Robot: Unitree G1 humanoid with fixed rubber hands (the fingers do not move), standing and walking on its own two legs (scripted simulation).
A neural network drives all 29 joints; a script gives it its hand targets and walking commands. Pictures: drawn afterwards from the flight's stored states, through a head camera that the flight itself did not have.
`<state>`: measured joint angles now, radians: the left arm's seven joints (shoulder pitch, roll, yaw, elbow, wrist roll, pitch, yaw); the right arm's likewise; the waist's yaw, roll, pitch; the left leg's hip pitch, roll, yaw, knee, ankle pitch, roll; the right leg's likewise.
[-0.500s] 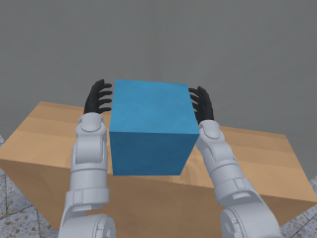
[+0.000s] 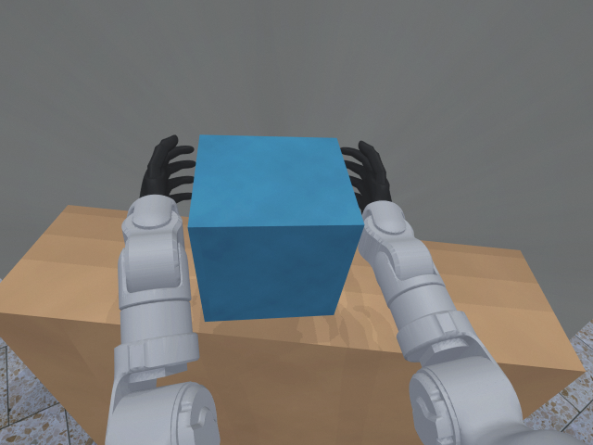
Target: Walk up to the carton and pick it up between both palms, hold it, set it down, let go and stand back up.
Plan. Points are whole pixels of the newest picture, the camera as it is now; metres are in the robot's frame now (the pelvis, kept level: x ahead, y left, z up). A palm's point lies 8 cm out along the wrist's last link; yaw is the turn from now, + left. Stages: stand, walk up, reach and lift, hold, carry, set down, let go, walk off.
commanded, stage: reach and lift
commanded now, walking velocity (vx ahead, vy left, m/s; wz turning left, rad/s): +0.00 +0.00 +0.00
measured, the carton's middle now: (270, 230) +0.37 +0.00 +0.13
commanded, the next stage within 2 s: hold in 0.80 s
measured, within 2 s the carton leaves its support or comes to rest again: neither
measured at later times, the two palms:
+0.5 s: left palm (154, 187) +0.37 +0.14 +0.21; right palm (371, 190) +0.37 -0.13 +0.19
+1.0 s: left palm (147, 182) +0.36 +0.15 +0.22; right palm (374, 179) +0.36 -0.13 +0.22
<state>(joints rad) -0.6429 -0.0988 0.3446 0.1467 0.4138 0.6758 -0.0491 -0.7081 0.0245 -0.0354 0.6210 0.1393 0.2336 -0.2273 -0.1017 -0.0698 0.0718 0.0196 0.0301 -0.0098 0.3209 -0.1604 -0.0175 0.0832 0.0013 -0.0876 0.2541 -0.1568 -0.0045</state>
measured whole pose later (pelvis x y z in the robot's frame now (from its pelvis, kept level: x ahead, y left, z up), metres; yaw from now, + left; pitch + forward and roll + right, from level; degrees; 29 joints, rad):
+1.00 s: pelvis +0.00 +0.00 +0.00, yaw -1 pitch -11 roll -1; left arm -0.72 -0.07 0.37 0.15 0.41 0.78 -0.05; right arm -0.81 0.00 -0.03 0.64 0.21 0.33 -0.25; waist -0.10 -0.06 0.04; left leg 0.02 0.03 0.00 0.33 -0.16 -0.01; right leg 0.08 0.00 -0.08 0.26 -0.15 0.00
